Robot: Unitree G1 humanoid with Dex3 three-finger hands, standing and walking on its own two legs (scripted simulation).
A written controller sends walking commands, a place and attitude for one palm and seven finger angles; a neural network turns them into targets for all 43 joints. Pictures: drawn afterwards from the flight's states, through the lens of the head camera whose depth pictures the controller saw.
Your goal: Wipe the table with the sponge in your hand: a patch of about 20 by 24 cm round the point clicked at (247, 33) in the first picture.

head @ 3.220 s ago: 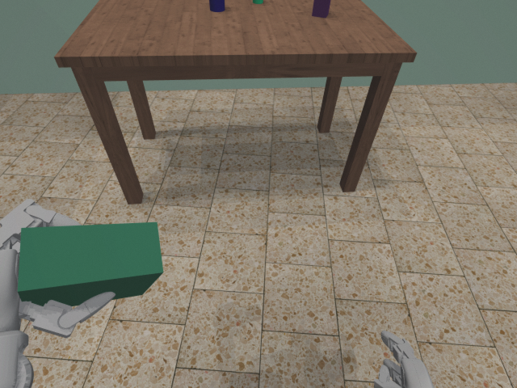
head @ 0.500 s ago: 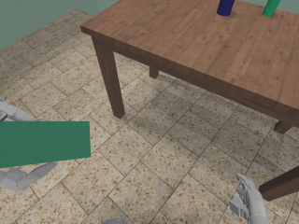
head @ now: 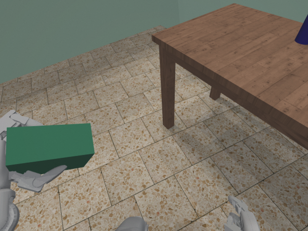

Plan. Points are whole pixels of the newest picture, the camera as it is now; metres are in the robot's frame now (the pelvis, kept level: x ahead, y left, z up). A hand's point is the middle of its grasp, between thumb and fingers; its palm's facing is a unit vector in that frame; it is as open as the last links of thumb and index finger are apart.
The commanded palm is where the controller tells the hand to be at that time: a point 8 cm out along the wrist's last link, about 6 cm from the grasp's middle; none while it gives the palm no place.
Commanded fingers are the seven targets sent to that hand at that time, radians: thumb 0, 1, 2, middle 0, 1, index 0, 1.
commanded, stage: walk to a spot facing it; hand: left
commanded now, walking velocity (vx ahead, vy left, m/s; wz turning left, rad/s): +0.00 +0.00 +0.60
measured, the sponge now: (64, 149) +0.23 +0.20 +0.16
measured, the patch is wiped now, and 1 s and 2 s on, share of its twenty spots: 0.00 0.00 0.00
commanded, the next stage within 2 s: none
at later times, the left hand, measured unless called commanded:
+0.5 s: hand out of the picture +0.06 +0.27 +0.19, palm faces +0.63 -0.67 -0.39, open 10.4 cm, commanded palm -0.01 +0.30 +0.19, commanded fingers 0.00 0.10 1.30 -1.20 -1.60 -1.20 -1.60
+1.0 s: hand out of the picture -0.01 +0.26 +0.19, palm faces +0.76 -0.42 -0.49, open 10.4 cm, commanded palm -0.09 +0.26 +0.19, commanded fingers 0.00 0.10 1.30 -1.20 -1.60 -1.20 -1.60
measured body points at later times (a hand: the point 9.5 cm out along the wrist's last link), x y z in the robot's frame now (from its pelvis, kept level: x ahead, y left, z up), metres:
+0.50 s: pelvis -0.07 -0.02 +0.01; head -0.07 +0.00 +0.46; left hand +0.02 +0.31 +0.21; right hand +0.15 -0.18 -0.07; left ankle -0.10 +0.11 -0.73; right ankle -0.01 -0.13 -0.66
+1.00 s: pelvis -0.05 -0.06 +0.02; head -0.01 -0.04 +0.46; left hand -0.06 +0.27 +0.22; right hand +0.23 -0.18 -0.08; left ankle -0.09 +0.09 -0.68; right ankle -0.05 -0.15 -0.73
